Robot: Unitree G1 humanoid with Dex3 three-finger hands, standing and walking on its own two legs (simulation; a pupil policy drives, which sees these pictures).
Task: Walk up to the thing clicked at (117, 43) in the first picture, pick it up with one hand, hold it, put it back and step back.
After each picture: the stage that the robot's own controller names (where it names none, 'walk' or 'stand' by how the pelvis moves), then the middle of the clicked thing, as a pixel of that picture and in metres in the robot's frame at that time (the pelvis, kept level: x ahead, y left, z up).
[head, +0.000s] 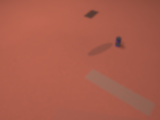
stand; (118, 41) +1.49 -0.41 -0.72
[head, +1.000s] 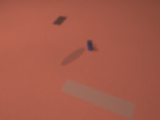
walk; (89, 45) +1.42 +0.04 -0.70
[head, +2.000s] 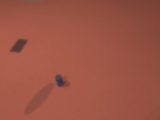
walk; (59, 80) +0.90 +0.30 -0.71
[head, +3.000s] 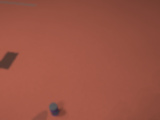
walk; (54, 109) +0.59 +0.26 -0.70
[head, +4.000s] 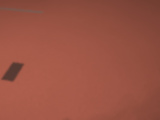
stand; out of the picture +0.45 +0.24 -0.71
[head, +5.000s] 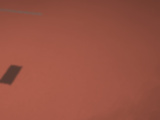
stand; out of the picture +0.42 +0.23 -0.71
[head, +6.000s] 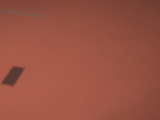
stand; out of the picture +0.42 +0.21 -0.72
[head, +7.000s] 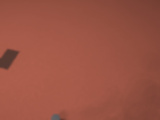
stand; out of the picture +0.44 +0.18 -0.71
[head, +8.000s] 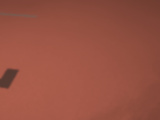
stand; out of the picture +0.42 +0.24 -0.73
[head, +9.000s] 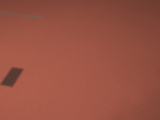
stand; out of the picture +0.44 +0.22 -0.73
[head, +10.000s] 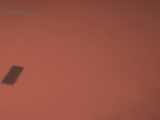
stand; out of the picture +0.43 +0.21 -0.73
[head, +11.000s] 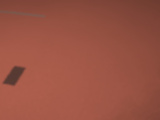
go down; out of the picture +0.44 +0.21 -0.73
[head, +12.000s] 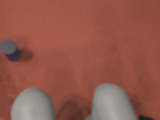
go down; (11, 51) +0.51 +0.28 -0.32
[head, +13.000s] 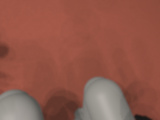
close in; out of the picture +0.49 +0.31 -0.28
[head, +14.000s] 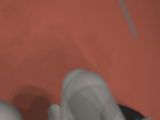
close in; out of the picture +0.47 +0.35 -0.24
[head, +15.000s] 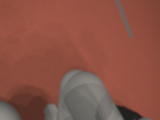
lift; out of the picture +0.46 +0.34 -0.25
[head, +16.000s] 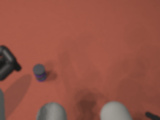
hold; (40, 73) +0.52 +0.25 -0.42
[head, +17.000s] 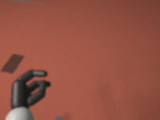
close; out of the picture +0.47 +0.20 -0.67
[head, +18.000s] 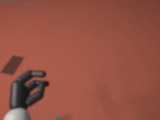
hold; out of the picture +0.47 +0.21 -0.67
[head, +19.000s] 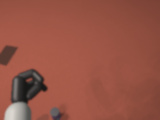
crouch; (55, 114) +0.48 +0.21 -0.66
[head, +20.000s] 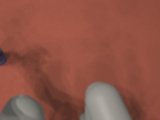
crouch; out of the picture +0.52 +0.28 -0.32
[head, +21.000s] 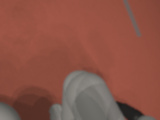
lower; out of the picture +0.47 +0.35 -0.25
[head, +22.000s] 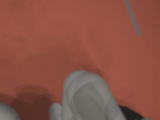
lower; out of the picture +0.47 +0.36 -0.25
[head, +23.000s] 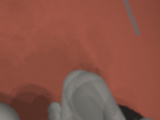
lower; out of the picture +0.47 +0.36 -0.25
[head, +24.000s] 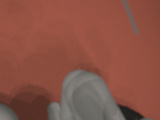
lower; out of the picture +0.47 +0.36 -0.25
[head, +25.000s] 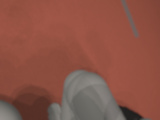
loosen; out of the picture +0.47 +0.36 -0.25
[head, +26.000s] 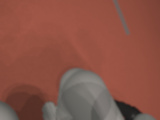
withdraw; out of the picture +0.47 +0.36 -0.25
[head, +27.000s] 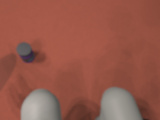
walk; (26, 53) +0.52 +0.28 -0.33
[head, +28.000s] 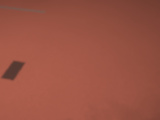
stand; out of the picture +0.46 +0.19 -0.66
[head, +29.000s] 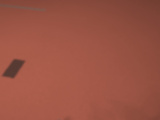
stand; out of the picture +0.47 +0.21 -0.66
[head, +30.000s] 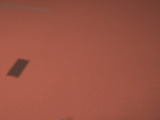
stand; out of the picture +0.47 +0.20 -0.69
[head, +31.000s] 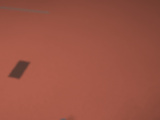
walk; out of the picture +0.49 +0.20 -0.72
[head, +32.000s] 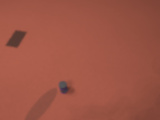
walk; (63, 87) +0.67 +0.18 -0.70
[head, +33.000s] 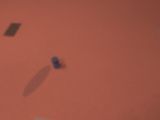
walk; (55, 62) +0.96 +0.31 -0.69
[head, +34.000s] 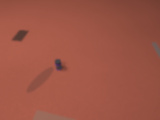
stand; (58, 64) +1.13 +0.27 -0.71
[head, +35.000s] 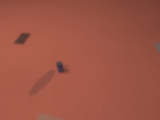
stand; (60, 67) +1.12 +0.28 -0.73
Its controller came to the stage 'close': yes
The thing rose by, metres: 0.01
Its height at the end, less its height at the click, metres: +0.00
